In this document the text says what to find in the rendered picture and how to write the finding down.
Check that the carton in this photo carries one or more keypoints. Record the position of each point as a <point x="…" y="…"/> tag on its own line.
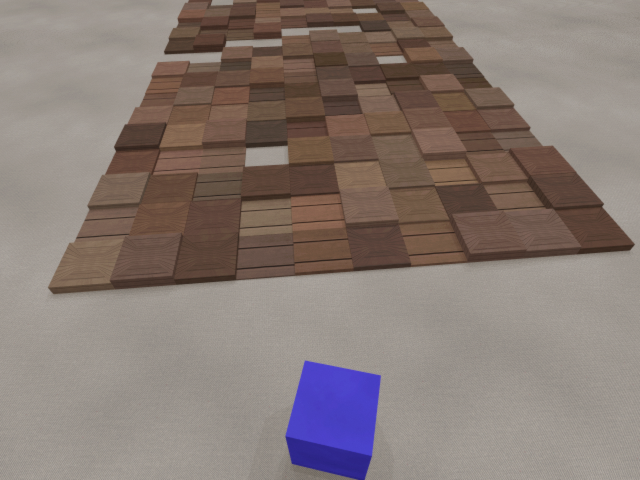
<point x="332" y="423"/>

